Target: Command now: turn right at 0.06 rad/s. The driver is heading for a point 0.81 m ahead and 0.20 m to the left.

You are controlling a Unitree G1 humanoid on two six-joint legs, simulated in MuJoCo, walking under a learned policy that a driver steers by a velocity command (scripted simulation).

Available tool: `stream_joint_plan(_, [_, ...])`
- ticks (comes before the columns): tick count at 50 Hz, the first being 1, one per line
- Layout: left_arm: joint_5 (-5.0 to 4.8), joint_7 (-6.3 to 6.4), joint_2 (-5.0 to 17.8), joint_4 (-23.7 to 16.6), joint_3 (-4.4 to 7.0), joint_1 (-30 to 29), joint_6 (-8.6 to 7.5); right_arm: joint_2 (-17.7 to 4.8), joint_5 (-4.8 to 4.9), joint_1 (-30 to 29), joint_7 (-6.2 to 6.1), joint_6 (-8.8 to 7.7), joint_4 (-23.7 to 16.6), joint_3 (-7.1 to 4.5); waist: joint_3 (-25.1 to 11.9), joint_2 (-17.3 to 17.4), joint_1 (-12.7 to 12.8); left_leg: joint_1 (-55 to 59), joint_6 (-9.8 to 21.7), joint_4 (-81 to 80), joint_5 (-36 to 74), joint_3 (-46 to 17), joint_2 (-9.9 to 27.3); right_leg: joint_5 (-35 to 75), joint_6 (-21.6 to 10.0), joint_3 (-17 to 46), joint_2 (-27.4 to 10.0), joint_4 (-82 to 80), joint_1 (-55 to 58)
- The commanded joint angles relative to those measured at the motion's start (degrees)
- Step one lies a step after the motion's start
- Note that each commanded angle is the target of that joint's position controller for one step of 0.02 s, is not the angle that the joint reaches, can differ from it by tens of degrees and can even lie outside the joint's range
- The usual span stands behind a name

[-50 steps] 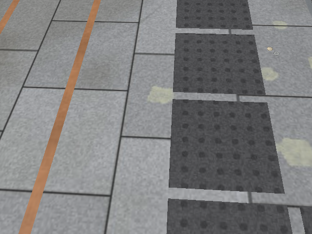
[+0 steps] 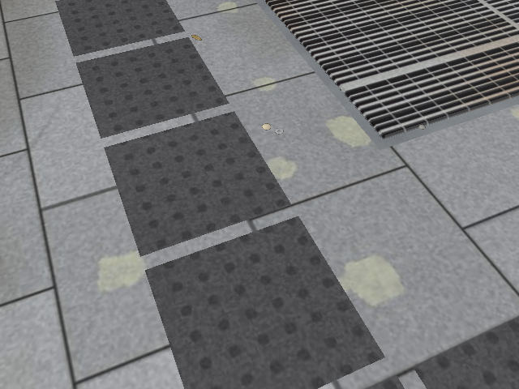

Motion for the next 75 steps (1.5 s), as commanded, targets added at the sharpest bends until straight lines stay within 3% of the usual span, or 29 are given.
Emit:
stream_joint_plan(1, [0.95, -0.44, 6.04, -3.67, 1.69, -0.50, -1.22, -8.60, -0.35, -0.46, 0.32, -1.57, -2.08, -1.73, -7.78, -1.36, 0.07, 3.86, 0.66, -3.25, 7.51, -1.71, 2.40, 12.68, -3.67, 1.92, -2.60, -0.78, 2.34])
stream_joint_plan(2, [1.24, -0.49, 5.06, -2.99, 1.32, -0.23, -1.52, -7.76, -0.28, -1.71, 0.17, -1.33, -2.12, -1.58, -6.78, -1.13, 0.14, 3.58, 0.57, -2.83, 7.33, -1.31, 2.29, 11.30, -3.19, 2.12, -2.62, -1.56, 0.92])
stream_joint_plan(4, [0.99, -0.40, 5.18, -2.40, 1.17, -0.12, -2.18, -7.25, -0.21, -1.68, -0.27, -0.48, -1.68, -1.42, -4.03, -1.91, -0.16, 2.68, 0.61, -2.54, 8.05, -1.25, 2.16, 11.32, -2.60, 2.04, -2.24, -1.81, -1.16])
stream_joint_plan(10, [0.83, 0.18, 4.49, -0.75, 0.58, 1.75, -3.07, -7.00, -0.08, -1.19, -1.04, 0.23, 0.96, -1.45, -1.95, -1.64, -0.31, 2.95, 0.12, -2.54, 6.62, -1.27, 1.96, 8.17, -2.36, 2.12, -1.84, -2.30, -3.62])
stream_joint_plan(33, [0.23, 0.78, 2.78, 9.22, -0.33, 5.70, -3.97, -6.50, 0.33, 1.98, -2.76, 0.99, 12.24, -1.56, -1.13, -0.03, -0.42, 3.26, -0.58, -3.86, 7.20, -0.97, 1.51, 8.65, -2.15, -0.26, -0.07, -3.08, -2.47])
stream_joint_plan(55, [-0.11, 1.07, 1.31, 18.64, -1.49, 8.38, -3.87, -4.47, 0.42, 5.92, -3.24, 1.20, 15.69, -0.86, 0.16, 0.47, -0.19, 2.97, -0.19, -4.46, 7.24, -0.20, 0.89, 7.18, -1.84, -1.63, 0.65, -3.98, -3.21])
stream_joint_plan(56, [-0.32, 1.22, 1.01, 19.75, -1.48, 10.20, -3.66, -3.93, 0.66, 7.87, -3.33, 1.31, 16.62, -0.81, -2.48, 0.25, -0.09, 3.68, 0.40, -3.73, -5.53, 1.46, -0.71, -5.94, -2.58, -2.84, 1.97, -3.90, -2.38])
stream_joint_plan(57, [-0.89, 1.35, 2.68, 19.60, -0.92, 10.38, -3.49, -5.13, 1.36, 8.77, -3.38, 1.29, 16.60, -1.28, -0.44, -0.10, -0.03, 0.78, 1.65, -2.68, -21.79, 1.62, -1.47, -22.38, -4.10, -2.17, 2.20, -3.52, -5.05])
stream_joint_plan(58, [-1.18, 1.34, 3.72, 18.90, -0.61, 10.18, -3.76, -5.98, 1.49, 8.13, -3.24, 0.79, 15.73, -1.52, 3.73, -0.06, 0.25, -3.70, 2.94, -2.77, -31.03, -0.37, -0.39, -32.33, -5.77, 0.26, 0.64, -4.38, -8.99])
stream_joint_plan(59, [-1.56, 1.24, 3.55, 18.09, -0.68, 9.97, -4.67, -5.23, 1.73, 6.58, -2.99, -0.37, 14.18, -1.27, 6.88, -0.70, 0.67, -6.84, 3.73, -2.53, -31.02, -2.10, 1.11, -33.66, -7.19, 3.41, -1.81, -5.69, -10.51])
stream_joint_plan(60, [-1.84, 1.09, 3.32, 17.62, -0.65, 10.03, -5.79, -3.87, 1.90, 4.66, -2.65, -1.81, 12.71, -0.94, 7.56, -2.01, 1.31, -8.79, 3.50, -1.27, -24.38, -1.86, 1.57, -29.68, -8.22, 6.10, -3.98, -7.52, -8.68])
stream_joint_plan(62, [-1.90, 0.52, 6.20, 18.16, 0.55, 12.72, -7.31, -1.39, 1.68, 1.84, -1.59, -4.25, 10.56, -0.57, 5.41, -8.50, 2.57, -12.31, 1.91, 7.16, -9.87, 3.55, -0.41, -28.40, -11.79, 15.42, -10.45, -13.95, -2.84])
stream_joint_plan(63, [-2.22, 0.25, 7.14, 17.51, 0.95, 11.32, -7.69, -0.30, 1.91, 2.19, -1.00, -5.16, 9.95, -0.28, 4.98, -11.95, 1.59, -10.54, 2.63, 11.70, -6.01, 4.30, 0.12, -29.80, -13.86, 20.99, -14.44, -16.92, -4.89])
stream_joint_plan(64, [-2.45, 0.04, 6.20, 15.85, 0.65, 8.05, -7.84, -0.72, 2.23, 3.94, -0.65, -5.81, 9.87, -0.29, 5.55, -11.33, -0.37, -6.26, 4.17, 11.12, -6.79, 3.49, 1.21, -29.38, -13.96, 21.41, -15.14, -17.67, -9.95])
stream_joint_plan(65, [-2.65, -0.18, 5.53, 13.69, 0.33, 3.10, -7.75, -0.66, 2.71, 8.78, -0.57, -6.29, 11.12, -0.36, 5.90, -10.34, -3.87, 1.77, 5.61, 4.75, -8.01, 4.66, 0.56, -27.66, -12.21, 16.80, -12.63, -16.34, -15.54])
stream_joint_plan(66, [-2.60, -0.35, 4.80, 11.64, 0.01, -1.06, -7.67, -1.44, 2.54, 16.57, -0.73, -6.53, 14.13, -0.87, 5.39, -8.10, -7.36, 12.44, 6.17, -1.53, -6.93, 5.09, -0.65, -23.77, -9.93, 10.74, -8.17, -11.07, -21.42])
stream_joint_plan(67, [-2.04, -0.60, 1.96, 9.40, -0.81, -4.77, -8.11, -4.93, 2.04, 26.43, -0.86, -6.81, 17.25, -2.12, 3.26, 1.30, -10.86, 23.83, 7.47, -6.97, -8.18, -5.66, 5.61, -14.12, -7.11, 3.53, -3.23, 6.05, -29.66])
stream_joint_plan(68, [-2.47, -0.67, -2.26, 6.14, -1.93, -5.15, -9.47, -13.99, 1.94, 33.76, -0.25, -7.22, 17.89, -4.49, 0.00, 19.45, -11.58, 30.78, 14.81, -18.96, -26.32, -34.52, 19.63, -7.05, -4.52, -5.19, 2.09, 26.75, -40.58])
stream_joint_plan(69, [-3.46, -0.84, 0.16, 5.53, -1.59, -5.83, -10.78, -9.74, 0.64, 30.37, 0.31, -7.96, 16.72, -2.99, 1.39, 13.01, -9.18, 28.24, 17.13, -21.43, -32.20, -45.04, 23.71, -8.10, -6.30, 0.82, -0.12, 38.57, -46.62])
stream_joint_plan(70, [-4.02, -1.53, 0.59, 5.42, -1.63, -4.91, -11.49, -6.26, 0.24, 24.76, 0.50, -8.24, 14.72, -1.87, 4.47, 8.14, -6.16, 27.40, 15.88, -19.98, -28.29, -38.95, 22.64, -3.18, -8.01, 1.99, -2.86, 44.43, -52.38])
stream_joint_plan(72, [-2.23, -2.33, 0.27, 5.96, -1.77, -3.22, -12.01, -4.79, 0.44, 20.67, 1.06, -7.35, 12.45, -1.04, 2.60, 3.80, -3.52, 25.17, 13.15, -19.91, -18.43, -27.12, 18.57, 2.99, -8.72, 0.29, -6.14, 44.73, -51.93])
stream_joint_plan(74, [-1.45, -3.27, 0.85, 6.46, -1.07, -3.37, -11.24, -1.47, 0.30, 22.28, 0.69, -5.88, 13.20, 0.23, 4.32, 3.95, -2.47, 19.78, 11.18, -22.37, -3.51, -17.30, 13.85, 5.38, -6.56, -2.30, -7.33, 39.48, -45.98])
stream_joint_plan(75, [-1.15, -3.56, 0.07, 5.95, -1.28, -4.46, -10.77, -1.74, 0.26, 21.94, 0.08, -5.30, 13.01, 0.40, 5.41, 4.55, -2.11, 16.90, 10.83, -22.61, 7.91, -12.69, 12.55, 6.65, -4.99, -4.18, -6.84, 36.73, -43.62])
